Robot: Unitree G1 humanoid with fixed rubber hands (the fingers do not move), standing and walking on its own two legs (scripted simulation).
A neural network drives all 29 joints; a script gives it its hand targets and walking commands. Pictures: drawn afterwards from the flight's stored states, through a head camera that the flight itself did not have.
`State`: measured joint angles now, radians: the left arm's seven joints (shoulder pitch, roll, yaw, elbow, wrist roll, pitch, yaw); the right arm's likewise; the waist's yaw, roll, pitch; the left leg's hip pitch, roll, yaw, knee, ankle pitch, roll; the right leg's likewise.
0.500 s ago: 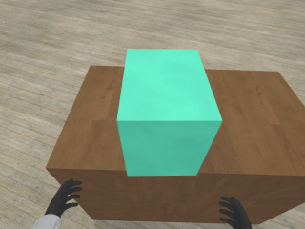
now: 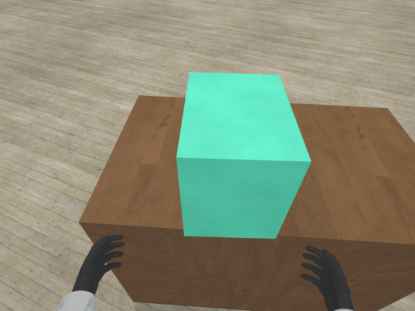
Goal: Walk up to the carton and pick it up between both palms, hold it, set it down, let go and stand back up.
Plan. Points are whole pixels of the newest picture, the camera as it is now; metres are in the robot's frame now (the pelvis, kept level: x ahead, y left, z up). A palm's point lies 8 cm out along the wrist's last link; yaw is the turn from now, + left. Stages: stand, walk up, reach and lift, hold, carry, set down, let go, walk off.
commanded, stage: reach and lift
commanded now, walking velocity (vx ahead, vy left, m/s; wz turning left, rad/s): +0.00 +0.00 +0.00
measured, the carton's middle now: (232, 154) +0.45 -0.01 +0.05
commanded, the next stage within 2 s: none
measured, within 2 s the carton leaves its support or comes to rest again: neither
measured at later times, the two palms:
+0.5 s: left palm (92, 236) +0.22 +0.24 +0.05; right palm (331, 249) +0.24 -0.19 +0.04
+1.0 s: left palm (95, 181) +0.29 +0.25 +0.12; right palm (340, 196) +0.31 -0.20 +0.11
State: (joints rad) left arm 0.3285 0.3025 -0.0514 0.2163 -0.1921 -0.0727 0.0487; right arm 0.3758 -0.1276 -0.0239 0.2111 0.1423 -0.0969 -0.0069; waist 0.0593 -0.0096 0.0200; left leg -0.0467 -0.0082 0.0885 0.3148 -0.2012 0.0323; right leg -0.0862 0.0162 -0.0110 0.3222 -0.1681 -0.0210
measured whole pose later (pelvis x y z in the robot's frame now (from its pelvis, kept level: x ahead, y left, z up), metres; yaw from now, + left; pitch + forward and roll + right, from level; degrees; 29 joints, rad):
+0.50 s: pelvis +0.02 +0.00 +0.00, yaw +1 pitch -3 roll -1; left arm 0.24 0.31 0.02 -0.01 -0.25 0.07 0.01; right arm 0.30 -0.19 0.03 -0.03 0.26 0.03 -0.08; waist 0.06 -0.01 0.03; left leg -0.03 0.00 0.06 0.30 -0.21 0.02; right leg -0.04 0.03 -0.01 0.26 -0.17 -0.03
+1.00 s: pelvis +0.01 -0.01 +0.00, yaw +0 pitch -1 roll +0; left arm -0.13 0.31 0.18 -0.08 -0.24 0.51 -0.01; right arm -0.09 -0.30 -0.02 -0.07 0.35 0.35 -0.10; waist 0.03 -0.01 0.02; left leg -0.08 0.00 0.06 0.29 -0.19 0.02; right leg -0.10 0.04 0.01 0.26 -0.14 -0.03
